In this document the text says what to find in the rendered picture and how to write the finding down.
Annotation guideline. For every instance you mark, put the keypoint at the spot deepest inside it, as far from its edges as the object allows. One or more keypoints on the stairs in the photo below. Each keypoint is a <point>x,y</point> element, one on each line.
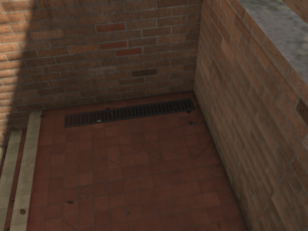
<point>10,164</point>

